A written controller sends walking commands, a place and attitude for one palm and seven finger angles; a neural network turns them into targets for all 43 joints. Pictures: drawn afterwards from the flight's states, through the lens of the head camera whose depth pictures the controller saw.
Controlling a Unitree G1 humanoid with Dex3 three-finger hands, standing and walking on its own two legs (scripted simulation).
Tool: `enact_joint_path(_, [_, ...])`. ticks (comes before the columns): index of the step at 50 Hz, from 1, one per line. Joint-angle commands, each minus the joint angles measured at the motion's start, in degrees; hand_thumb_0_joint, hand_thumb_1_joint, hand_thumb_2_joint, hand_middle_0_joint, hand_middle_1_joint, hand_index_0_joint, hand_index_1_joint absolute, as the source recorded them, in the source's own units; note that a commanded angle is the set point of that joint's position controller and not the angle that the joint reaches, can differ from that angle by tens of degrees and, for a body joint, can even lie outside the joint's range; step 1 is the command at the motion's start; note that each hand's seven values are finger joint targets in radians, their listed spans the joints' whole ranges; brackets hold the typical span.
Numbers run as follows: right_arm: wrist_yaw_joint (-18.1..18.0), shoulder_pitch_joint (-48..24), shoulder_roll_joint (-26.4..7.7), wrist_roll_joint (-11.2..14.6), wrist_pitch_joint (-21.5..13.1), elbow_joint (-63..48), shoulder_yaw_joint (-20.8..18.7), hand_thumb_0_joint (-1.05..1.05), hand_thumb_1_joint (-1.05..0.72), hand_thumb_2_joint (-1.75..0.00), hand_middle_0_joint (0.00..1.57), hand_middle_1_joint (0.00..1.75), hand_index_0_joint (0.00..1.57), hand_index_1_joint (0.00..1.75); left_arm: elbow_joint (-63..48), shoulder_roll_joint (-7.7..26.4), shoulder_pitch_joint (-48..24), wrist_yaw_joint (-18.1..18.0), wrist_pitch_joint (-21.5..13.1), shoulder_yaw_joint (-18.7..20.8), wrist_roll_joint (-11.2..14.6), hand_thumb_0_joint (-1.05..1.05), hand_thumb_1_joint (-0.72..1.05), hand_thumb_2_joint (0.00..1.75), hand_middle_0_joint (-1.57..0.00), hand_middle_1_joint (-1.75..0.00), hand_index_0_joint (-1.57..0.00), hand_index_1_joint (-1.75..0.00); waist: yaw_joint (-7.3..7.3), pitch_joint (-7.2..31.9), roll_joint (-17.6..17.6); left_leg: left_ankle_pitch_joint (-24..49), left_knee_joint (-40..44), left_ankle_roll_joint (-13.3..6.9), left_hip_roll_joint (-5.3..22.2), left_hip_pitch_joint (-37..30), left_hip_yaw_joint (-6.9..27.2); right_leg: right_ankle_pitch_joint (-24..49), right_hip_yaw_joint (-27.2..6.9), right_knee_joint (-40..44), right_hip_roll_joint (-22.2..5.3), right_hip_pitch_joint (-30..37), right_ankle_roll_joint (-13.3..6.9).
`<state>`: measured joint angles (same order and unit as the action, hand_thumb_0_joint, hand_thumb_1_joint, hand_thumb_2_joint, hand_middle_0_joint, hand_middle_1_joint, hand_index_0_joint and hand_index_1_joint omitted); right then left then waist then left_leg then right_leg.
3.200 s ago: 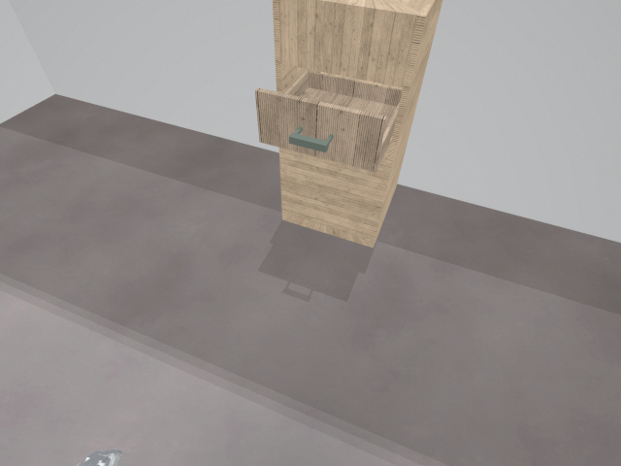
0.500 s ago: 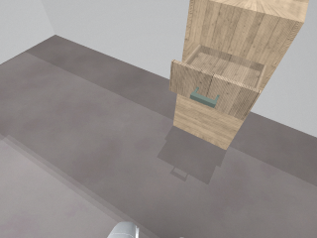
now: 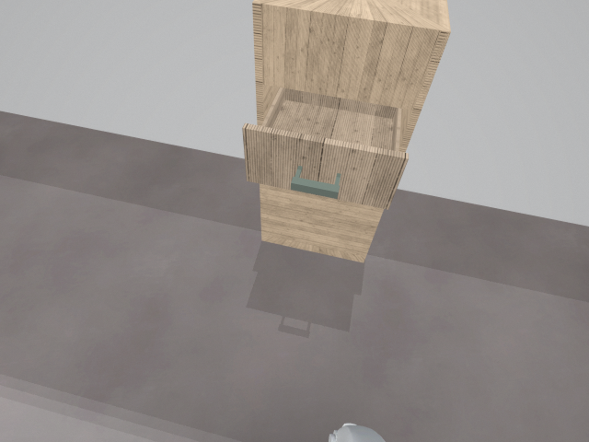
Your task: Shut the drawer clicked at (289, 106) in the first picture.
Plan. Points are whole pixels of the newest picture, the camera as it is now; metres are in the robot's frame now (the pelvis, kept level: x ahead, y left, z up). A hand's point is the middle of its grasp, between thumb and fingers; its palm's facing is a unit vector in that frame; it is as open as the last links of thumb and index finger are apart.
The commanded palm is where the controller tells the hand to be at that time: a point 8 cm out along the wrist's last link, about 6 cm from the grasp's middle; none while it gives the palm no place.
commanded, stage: turn to face it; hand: left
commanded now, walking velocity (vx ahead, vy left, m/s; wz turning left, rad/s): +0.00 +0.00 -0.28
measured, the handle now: (316, 180) +0.69 +0.00 -0.14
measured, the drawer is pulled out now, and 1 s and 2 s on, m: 0.19 0.19 0.19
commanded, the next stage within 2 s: take the last steps up to it in 0.08 s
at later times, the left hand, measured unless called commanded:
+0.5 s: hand out of the picture +0.10 +0.15 -0.17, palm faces -0.08 -0.98 -0.19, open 7.3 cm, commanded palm none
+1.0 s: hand (249, 385) +0.23 +0.09 -0.17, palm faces -0.26 -0.95 -0.17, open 7.3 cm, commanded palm none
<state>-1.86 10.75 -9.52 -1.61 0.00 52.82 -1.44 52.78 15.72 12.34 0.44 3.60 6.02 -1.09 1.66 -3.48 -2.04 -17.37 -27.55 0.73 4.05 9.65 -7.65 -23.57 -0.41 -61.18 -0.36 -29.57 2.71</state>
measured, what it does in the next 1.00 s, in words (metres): walks ahead: right foot, then left foot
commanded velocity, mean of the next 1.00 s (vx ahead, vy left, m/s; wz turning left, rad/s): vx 0.25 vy -0.06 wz -0.11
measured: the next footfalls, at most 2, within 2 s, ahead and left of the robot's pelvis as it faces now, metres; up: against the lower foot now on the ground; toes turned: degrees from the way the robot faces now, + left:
right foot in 0.14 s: +0.04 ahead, -0.14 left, +0.00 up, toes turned -8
left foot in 0.56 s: +0.09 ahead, +0.08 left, +0.00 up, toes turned -2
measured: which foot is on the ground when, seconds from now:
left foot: down 0.00-0.16, up 0.18-0.54, down 0.56-1.00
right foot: up 0.00-0.12, down 0.14-0.56, up 0.58-1.00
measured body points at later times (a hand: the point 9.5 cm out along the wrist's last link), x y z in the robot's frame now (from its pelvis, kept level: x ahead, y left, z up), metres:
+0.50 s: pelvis +0.02 -0.03 +0.00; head +0.02 -0.02 +0.45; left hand +0.10 +0.20 -0.15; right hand +0.01 -0.27 -0.15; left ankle +0.04 +0.09 -0.71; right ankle +0.00 -0.13 -0.74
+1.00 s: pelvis +0.13 -0.07 +0.00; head +0.16 -0.07 +0.45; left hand +0.24 +0.14 -0.16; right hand -0.04 -0.21 -0.14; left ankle +0.06 +0.08 -0.74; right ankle +0.20 -0.21 -0.71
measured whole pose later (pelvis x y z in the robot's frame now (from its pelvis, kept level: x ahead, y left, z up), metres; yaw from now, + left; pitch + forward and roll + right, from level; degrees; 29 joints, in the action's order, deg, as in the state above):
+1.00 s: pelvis +0.13 -0.07 +0.00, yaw -14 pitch +0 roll +1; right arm -1.4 29.2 -3.8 -2.0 -3.8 66.0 -1.1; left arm 61.4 10.8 10.1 1.3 0.6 3.7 -1.2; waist -4.1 -3.8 -1.6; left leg -19.4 -19.5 2.9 5.0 -0.9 -11.0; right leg -13.8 6.2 -41.1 -5.1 -29.3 -0.8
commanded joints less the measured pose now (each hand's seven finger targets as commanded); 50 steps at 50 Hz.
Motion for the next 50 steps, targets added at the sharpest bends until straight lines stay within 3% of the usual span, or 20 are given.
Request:
enact_joint_path(1, [-0.40,4.82,-11.86,-0.30,-0.72,-1.71,-3.44,0.00,-0.90,-0.90,0.20,0.30,0.20,0.30,-5.24,-0.18,-3.64,0.68,-1.20,-0.95,-0.10,0.00,0.90,0.90,-0.20,-0.30,-0.20,-0.30,-3.68,2.35,13.77,38.30,4.59,-7.93,13.54,-5.12,5.36,-1.55,4.72,13.20,-0.78,2.85,-0.38])
enact_joint_path(4, [0.00,5.46,-13.49,-0.08,-0.22,-0.69,-4.23,0.00,-0.90,-0.90,0.20,0.30,0.20,0.30,-4.47,-0.11,-2.31,0.63,-2.07,-1.13,-0.01,0.00,0.90,0.90,-0.20,-0.30,-0.20,-0.30,-3.16,4.60,14.55,36.28,0.56,-6.32,13.63,-4.85,4.33,2.77,6.19,23.81,0.20,10.01,-1.60])
enact_joint_path(6, [0.41,6.00,-12.69,0.60,-0.12,-0.57,-4.08,0.00,-0.90,-0.90,0.20,0.30,0.20,0.30,-2.61,2.99,3.22,0.41,-3.29,-0.51,-0.25,0.00,0.90,0.90,-0.20,-0.30,-0.20,-0.30,-0.32,8.13,8.20,28.31,-9.61,-1.89,10.34,0.53,0.62,18.56,3.96,37.35,-1.78,23.53,-2.72])
enact_joint_path(7, [0.76,6.18,-8.80,1.20,-0.09,-1.85,-3.25,0.00,-0.90,-0.90,0.20,0.30,0.20,0.30,-1.16,9.42,7.38,-0.51,-4.05,0.75,-0.72,0.00,0.90,0.90,-0.20,-0.30,-0.20,-0.30,1.25,11.67,-6.26,6.17,-21.36,1.66,5.26,14.64,-3.18,38.13,-10.79,38.54,-14.51,35.94,-7.01])
enact_joint_path(8, [0.31,2.13,-6.73,1.29,0.47,-3.74,-2.32,0.00,-0.90,-0.90,0.20,0.30,0.20,0.30,-0.35,12.34,9.89,-1.11,-3.92,1.12,0.20,0.00,0.90,0.90,-0.20,-0.30,-0.20,-0.30,2.87,12.02,-11.97,-20.16,-30.20,3.06,1.15,20.16,1.62,57.37,-19.69,37.65,-23.45,33.85,-13.81])
enact_joint_path(9, [-0.31,2.27,-6.98,1.28,0.83,-3.20,-2.23,0.00,-0.90,-0.90,0.20,0.30,0.20,0.30,-0.42,10.42,8.87,-1.52,-3.71,0.45,0.33,0.00,0.90,0.90,-0.20,-0.30,-0.20,-0.30,2.21,11.61,-7.65,-18.92,-33.31,2.30,2.13,19.83,7.14,54.13,-14.97,37.12,-22.29,31.39,-16.44])
enact_joint_path(11, [0.01,2.12,-7.24,0.71,1.20,-1.44,-2.28,0.00,-0.90,-0.90,0.20,0.30,0.20,0.30,-1.01,7.73,3.71,-1.90,-3.27,0.57,0.12,0.00,0.90,0.90,-0.20,-0.30,-0.20,-0.30,0.89,7.88,-10.44,-14.40,-37.58,2.54,2.69,22.59,6.69,34.19,-14.81,41.21,-17.52,27.34,-15.79])
enact_joint_path(13, [0.85,4.20,-7.58,-0.04,0.97,0.33,-2.61,0.00,-0.90,-0.90,0.20,0.30,0.20,0.30,-1.82,5.35,0.10,-1.57,-3.63,-0.37,0.12,0.00,0.90,0.90,-0.20,-0.30,-0.20,-0.30,-1.43,5.19,-6.03,-8.23,-37.21,2.95,2.63,20.69,5.61,21.93,-10.47,43.65,-13.89,21.88,-13.89])
enact_joint_path(17, [1.90,4.57,-6.54,-0.28,0.42,1.10,-2.71,0.00,-0.90,-0.90,0.20,0.30,0.20,0.30,-0.69,5.22,0.68,-1.15,-4.66,-0.60,-0.22,0.00,0.90,0.90,-0.20,-0.30,-0.20,-0.30,-1.63,1.83,-5.43,-4.32,-28.95,3.02,2.18,18.10,3.31,4.16,-10.10,48.76,-12.52,17.26,-13.53])
enact_joint_path(22, [2.14,3.36,-4.82,-0.09,-0.75,0.56,-2.74,0.00,-0.90,-0.90,0.20,0.30,0.20,0.30,1.33,5.11,3.17,-0.90,-4.89,-0.29,-0.46,0.00,0.90,0.90,-0.20,-0.30,-0.20,-0.30,-0.51,-0.66,-5.88,-7.20,-15.70,1.67,0.80,12.89,2.59,-3.18,-13.95,50.16,-13.19,15.27,-14.80])
enact_joint_path(26, [1.24,13.71,-4.62,0.00,-2.07,4.53,-2.40,0.00,-0.90,-0.90,0.20,0.30,0.20,0.30,2.12,2.85,1.35,-0.55,-4.46,-0.74,0.25,0.00,0.90,0.90,-0.20,-0.30,-0.20,-0.30,-5.22,0.10,-0.60,-0.81,1.37,0.75,-0.59,-7.52,1.52,-9.32,-9.78,41.24,-7.11,3.32,-10.82])
enact_joint_path(27, [0.67,18.35,-8.50,-0.39,-2.52,5.92,-3.12,0.00,-0.90,-0.90,0.20,0.30,0.20,0.30,1.14,-0.52,0.99,-0.09,-4.27,-1.42,0.48,0.00,0.90,0.90,-0.20,-0.30,-0.20,-0.30,-7.09,-0.46,11.39,-13.35,9.90,-1.53,7.99,-10.99,14.64,-8.89,-5.21,28.35,-1.62,-3.97,-7.99])
enact_joint_path(28, [0.36,21.97,-13.67,-0.84,-2.64,5.93,-4.16,0.00,-0.90,-0.90,0.20,0.30,0.20,0.30,-0.21,-3.26,0.50,0.26,-4.33,-1.91,0.51,0.00,0.90,0.90,-0.20,-0.30,-0.20,-0.30,-8.06,-1.74,24.04,-26.76,21.09,-5.55,21.85,-9.16,33.55,-8.66,3.72,11.98,3.45,-10.46,-5.27])
enact_joint_path(29, [-0.11,20.24,-13.45,-0.70,-2.30,5.56,-3.82,0.00,-0.90,-0.90,0.20,0.30,0.20,0.30,-1.36,-0.27,-2.91,0.49,-4.21,-1.08,-0.60,0.00,0.90,0.90,-0.20,-0.30,-0.20,-0.30,-7.58,-6.81,15.67,-30.27,24.61,-8.55,25.14,-2.07,36.80,-4.92,-1.67,4.10,-0.58,-11.89,-5.81])
enact_joint_path(30, [-0.06,16.88,-11.95,-0.56,-2.47,4.58,-3.22,0.00,-0.90,-0.90,0.20,0.30,0.20,0.30,-0.78,0.32,-1.07,0.75,-4.02,-0.74,-0.95,0.00,0.90,0.90,-0.20,-0.30,-0.20,-0.30,-5.16,-6.37,14.07,-29.62,24.64,-8.63,23.54,1.01,34.88,-1.49,-2.76,0.22,-2.01,-11.07,-5.81])
enact_joint_path(32, [-0.22,12.30,-7.09,-0.29,-3.46,4.49,-1.85,0.00,-0.90,-0.90,0.20,0.30,0.20,0.30,2.43,-0.79,1.43,1.38,-4.19,-0.58,-1.10,0.00,0.90,0.90,-0.20,-0.30,-0.20,-0.30,-2.91,-6.60,8.72,-16.07,22.51,-5.81,16.87,1.55,21.64,6.42,-1.99,-3.42,-3.01,-9.27,-4.93])
enact_joint_path(35, [-0.52,13.79,-4.56,0.41,-4.60,5.98,-1.01,0.00,-0.90,-0.90,0.20,0.30,0.20,0.30,4.71,-3.27,4.43,1.45,-4.08,-1.19,-0.48,0.00,0.90,0.90,-0.20,-0.30,-0.20,-0.30,-2.02,-3.58,8.50,1.49,19.95,-4.42,11.90,-2.06,10.00,13.38,-0.10,-4.33,-3.01,-7.80,-3.62])
enact_joint_path(46, [-0.39,24.13,-3.77,-0.43,-4.30,12.20,-1.52,0.00,-0.90,-0.90,0.20,0.30,0.20,0.30,2.48,-5.81,-8.65,1.51,-4.83,-2.64,-0.20,0.00,0.90,0.90,-0.20,-0.30,-0.20,-0.30,-6.59,-4.96,12.26,23.50,14.95,-8.30,13.08,-9.83,4.30,9.54,7.35,18.32,-4.85,-7.09,-3.11])
enact_joint_path(48, [-0.31,23.11,-4.21,-0.53,-3.97,12.39,-1.95,0.00,-0.90,-0.90,0.20,0.30,0.20,0.30,2.75,-5.69,-8.45,1.45,-5.23,-2.43,-0.04,0.00,0.90,0.90,-0.20,-0.30,-0.20,-0.30,-6.17,-4.59,13.68,22.51,13.42,-8.09,13.52,-7.36,4.31,8.65,8.01,22.59,-3.92,-1.56,-4.00])
enact_joint_path(50, [-0.17,20.60,-4.91,-0.29,-3.72,12.22,-2.23,0.00,-0.90,-0.90,0.20,0.30,0.20,0.30,4.44,-4.15,-3.00,1.25,-5.66,-1.86,-0.01,0.00,0.90,0.90,-0.20,-0.30,-0.20,-0.30,-2.82,-2.08,12.00,24.19,8.04,-7.09,12.95,-3.32,3.48,10.05,8.86,27.95,-2.12,9.86,-5.05])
